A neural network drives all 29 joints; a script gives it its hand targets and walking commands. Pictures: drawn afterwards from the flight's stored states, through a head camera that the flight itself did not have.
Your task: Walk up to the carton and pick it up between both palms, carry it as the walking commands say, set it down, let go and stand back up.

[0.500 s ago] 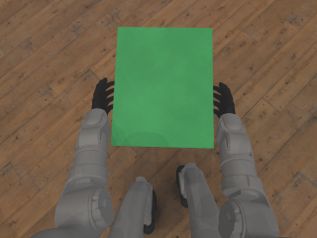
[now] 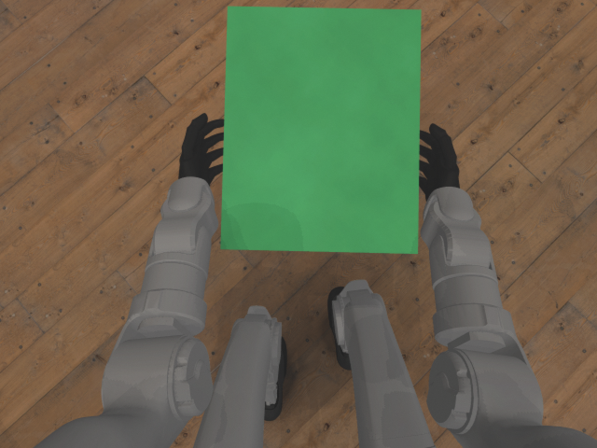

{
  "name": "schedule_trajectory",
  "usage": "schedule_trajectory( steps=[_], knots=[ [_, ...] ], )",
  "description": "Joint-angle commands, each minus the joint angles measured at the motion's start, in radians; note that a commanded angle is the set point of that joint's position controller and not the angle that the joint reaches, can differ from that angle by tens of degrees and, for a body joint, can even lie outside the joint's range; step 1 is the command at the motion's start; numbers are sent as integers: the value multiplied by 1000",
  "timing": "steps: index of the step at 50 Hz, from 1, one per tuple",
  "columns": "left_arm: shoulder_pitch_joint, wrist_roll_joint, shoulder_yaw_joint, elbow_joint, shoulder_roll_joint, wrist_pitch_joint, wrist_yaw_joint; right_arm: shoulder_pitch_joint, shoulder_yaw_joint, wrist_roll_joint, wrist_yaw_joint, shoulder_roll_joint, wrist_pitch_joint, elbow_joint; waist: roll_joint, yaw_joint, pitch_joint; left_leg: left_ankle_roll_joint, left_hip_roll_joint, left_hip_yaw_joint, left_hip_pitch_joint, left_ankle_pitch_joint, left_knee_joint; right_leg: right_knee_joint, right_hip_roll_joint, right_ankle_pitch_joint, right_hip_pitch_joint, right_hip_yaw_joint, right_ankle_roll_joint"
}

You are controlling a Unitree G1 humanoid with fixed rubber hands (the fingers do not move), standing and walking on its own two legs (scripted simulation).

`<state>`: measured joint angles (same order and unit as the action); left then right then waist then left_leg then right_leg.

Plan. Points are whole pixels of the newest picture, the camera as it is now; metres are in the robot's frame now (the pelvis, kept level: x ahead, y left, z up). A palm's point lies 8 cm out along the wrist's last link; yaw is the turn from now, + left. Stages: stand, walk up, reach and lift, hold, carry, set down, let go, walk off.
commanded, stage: set down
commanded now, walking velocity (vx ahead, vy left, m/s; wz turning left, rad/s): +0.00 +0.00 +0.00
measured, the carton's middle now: (316, 152) +0.49 -0.05 -0.16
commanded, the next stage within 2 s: none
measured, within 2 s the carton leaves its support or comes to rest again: neither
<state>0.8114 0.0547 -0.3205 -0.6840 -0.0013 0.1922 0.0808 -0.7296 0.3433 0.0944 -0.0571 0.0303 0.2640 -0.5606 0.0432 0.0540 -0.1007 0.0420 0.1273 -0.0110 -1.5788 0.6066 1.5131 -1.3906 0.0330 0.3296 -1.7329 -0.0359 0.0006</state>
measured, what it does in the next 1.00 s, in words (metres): lowers itself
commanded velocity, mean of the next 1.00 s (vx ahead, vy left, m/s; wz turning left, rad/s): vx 0.00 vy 0.00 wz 0.00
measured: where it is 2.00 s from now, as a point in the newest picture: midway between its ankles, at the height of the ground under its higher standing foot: (309, 366)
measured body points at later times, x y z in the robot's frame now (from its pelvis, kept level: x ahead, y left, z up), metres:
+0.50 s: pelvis -0.02 -0.01 -0.07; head +0.27 -0.05 +0.26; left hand +0.50 +0.10 -0.18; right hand +0.45 -0.22 -0.19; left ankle +0.03 +0.09 -0.55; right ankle +0.13 -0.11 -0.55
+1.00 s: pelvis -0.05 +0.00 -0.13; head +0.32 -0.04 +0.10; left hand +0.52 +0.10 -0.29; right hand +0.48 -0.23 -0.30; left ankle +0.03 +0.09 -0.55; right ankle +0.13 -0.11 -0.55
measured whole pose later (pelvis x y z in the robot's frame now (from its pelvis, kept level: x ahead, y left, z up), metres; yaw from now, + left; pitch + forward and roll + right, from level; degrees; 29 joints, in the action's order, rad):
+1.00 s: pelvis -0.05 +0.00 -0.13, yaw +2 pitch +30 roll +2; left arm 1.43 0.00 -0.31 -0.70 0.19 0.30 0.11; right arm -1.32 0.39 0.03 -0.08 0.22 0.34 -0.59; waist 0.05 0.09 0.55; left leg 0.02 0.15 -0.04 -1.84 0.68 1.99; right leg -1.83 0.02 0.35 -2.00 -0.02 0.00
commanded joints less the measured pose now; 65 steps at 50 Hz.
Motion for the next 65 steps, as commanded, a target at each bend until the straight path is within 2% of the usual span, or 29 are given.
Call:
schedule_trajectory(
  steps=[1,8,9,12,14,15,18,21,22,24,25,26,27,28,31,34,35,36,41,43,44,45,50,52,54,55,60,62,65],
  knots=[
    [621,-84,576,48,-967,-4,-197,-741,-586,-124,170,-919,-33,116,-31,29,-1099,-44,59,104,154,-325,-181,-35,98,-341,920,-2,12],
    [775,-128,607,94,-968,8,-193,-829,-535,-130,169,-877,-18,86,28,80,-1147,-53,64,89,124,-313,-113,-107,98,-324,835,11,8],
    [774,-124,573,84,-932,12,-192,-853,-531,-121,170,-864,-11,82,-33,76,-1130,-52,63,88,79,-281,-95,-113,98,-312,848,9,8],
    [839,-123,581,91,-924,14,-188,-894,-520,-137,167,-877,-7,88,9,72,-1162,-46,65,74,82,-260,-71,-144,96,-301,842,8,11],
    [839,-104,518,37,-915,24,-196,-935,-525,-126,161,-889,5,71,-52,54,-1126,-38,72,64,-8,-215,-50,-140,90,-273,879,-11,19],
    [852,-103,505,-1,-903,31,-195,-953,-501,-132,165,-856,7,54,-7,34,-1085,-42,70,64,-6,-203,-62,-154,88,-247,812,1,23],
    [895,-98,508,31,-885,31,-191,-968,-501,-140,168,-875,14,51,-14,37,-1177,-42,67,48,-12,-220,-18,-193,90,-273,827,4,26],
    [901,-98,466,-3,-887,34,-197,-1024,-514,-139,166,-892,26,48,-81,13,-1144,-30,76,36,-82,-182,10,-196,86,-244,859,-13,36],
    [910,-97,464,-8,-907,39,-200,-1025,-516,-131,163,-886,23,64,-87,36,-1157,-29,74,48,-92,-181,17,-207,84,-267,864,-13,35],
    [891,-64,412,-47,-891,46,-211,-1035,-509,-128,160,-915,30,43,-113,-3,-1152,-25,81,29,-145,-158,34,-211,83,-242,889,-26,43],
    [926,-85,439,-31,-883,46,-220,-1060,-513,-133,161,-875,25,69,-105,27,-1157,-26,76,33,-166,-170,44,-229,84,-274,880,-21,42],
    [927,-76,435,-37,-885,48,-222,-1054,-514,-137,158,-889,26,69,-89,9,-1180,-26,76,26,-190,-170,54,-232,81,-285,911,-47,39],
    [918,-87,444,-39,-900,50,-230,-1077,-521,-129,155,-879,23,86,-130,32,-1180,-24,84,32,-186,-176,53,-241,90,-298,898,-9,45],
    [970,-96,440,-24,-886,49,-228,-1105,-515,-143,156,-881,25,93,-92,23,-1176,-22,77,35,-166,-178,62,-244,79,-278,872,-28,42],
    [1017,-113,448,-8,-862,54,-224,-1105,-513,-144,153,-862,33,80,-102,35,-1192,-26,78,33,-180,-173,82,-265,77,-282,866,-25,38],
    [1050,-131,468,24,-838,55,-229,-1125,-498,-135,140,-837,32,92,-113,79,-1269,-29,78,37,-226,-160,110,-301,72,-331,935,-26,32],
    [1081,-130,489,34,-834,59,-229,-1124,-490,-146,141,-832,30,95,-50,59,-1277,-40,73,23,-211,-194,122,-303,72,-345,912,-42,21],
    [1084,-126,483,31,-826,57,-225,-1127,-480,-151,146,-834,38,54,-72,55,-1267,-35,72,31,-212,-158,126,-313,73,-301,887,-30,23],
    [1123,-132,492,24,-856,73,-215,-1230,-478,-174,162,-756,27,80,12,68,-1306,-42,70,32,-132,-199,164,-351,71,-288,780,-3,6],
    [1187,-138,505,47,-820,80,-210,-1260,-471,-170,163,-734,38,81,-24,88,-1385,-42,61,34,-103,-186,201,-382,65,-276,807,4,7],
    [1186,-148,519,54,-833,84,-208,-1282,-476,-186,169,-738,35,82,-6,74,-1433,-43,66,36,-41,-222,196,-394,74,-303,803,26,5],
    [1210,-146,525,52,-835,87,-204,-1292,-466,-184,172,-707,37,88,23,100,-1426,-44,54,43,-41,-211,211,-407,66,-290,769,23,1],
    [1320,-214,593,189,-760,114,-180,-1417,-539,-262,179,-647,52,189,19,87,-1724,-52,45,38,172,-277,262,-456,60,-334,858,58,-16],
    [1338,-231,575,172,-733,118,-175,-1469,-562,-278,176,-624,59,224,-47,80,-1669,-42,51,26,108,-302,278,-481,51,-420,955,56,-1],
    [1367,-240,573,187,-711,114,-176,-1518,-585,-317,168,-645,52,269,-47,50,-1654,-36,49,15,23,-274,289,-498,48,-437,996,27,-1],
    [1352,-241,544,155,-722,110,-180,-1530,-596,-316,166,-682,55,253,-100,26,-1632,-27,59,9,-29,-254,290,-504,39,-422,1030,19,2],
    [1388,-198,488,17,-706,98,-205,-1518,-550,-295,172,-674,50,88,-91,37,-1355,-9,45,10,-190,-105,319,-497,23,-261,891,-17,10],
    [1365,-158,427,-54,-688,91,-228,-1483,-498,-263,183,-694,47,0,-82,15,-1206,-5,43,1,-309,-40,339,-501,27,-170,838,-37,9],
    [1329,-157,419,-136,-748,90,-256,-1472,-454,-226,194,-657,26,-48,-50,57,-1138,-11,41,6,-339,-46,352,-531,29,-180,773,-11,0]
  ],
)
